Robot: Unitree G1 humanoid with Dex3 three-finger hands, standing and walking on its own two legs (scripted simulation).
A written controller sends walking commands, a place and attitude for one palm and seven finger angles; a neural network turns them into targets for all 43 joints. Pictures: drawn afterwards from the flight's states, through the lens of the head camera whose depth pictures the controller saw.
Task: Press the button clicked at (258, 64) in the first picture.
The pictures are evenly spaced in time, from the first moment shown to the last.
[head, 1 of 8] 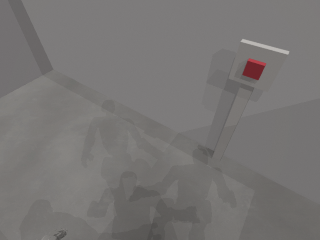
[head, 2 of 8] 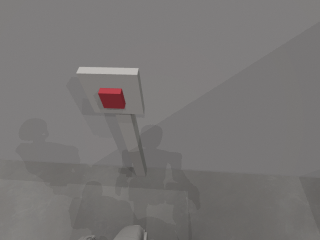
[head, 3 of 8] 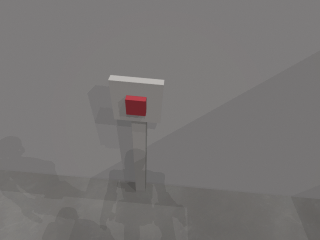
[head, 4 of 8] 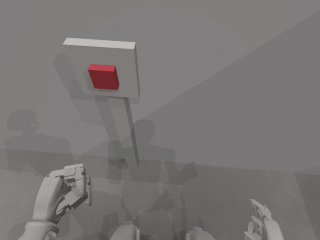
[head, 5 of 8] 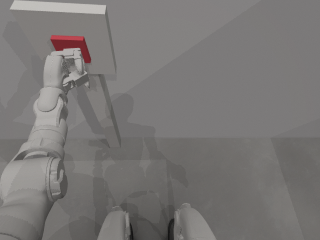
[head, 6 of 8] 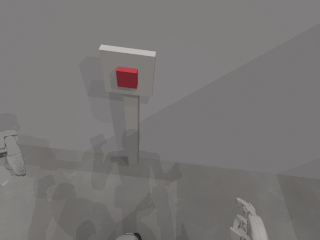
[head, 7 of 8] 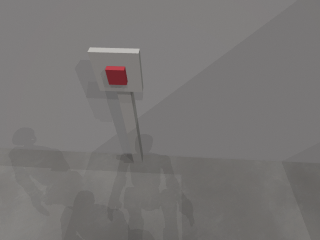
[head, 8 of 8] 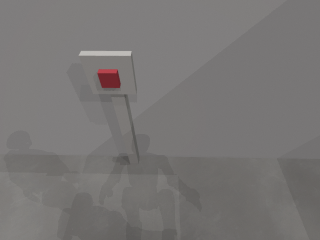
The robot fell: no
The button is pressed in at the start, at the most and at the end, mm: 0 10 0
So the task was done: yes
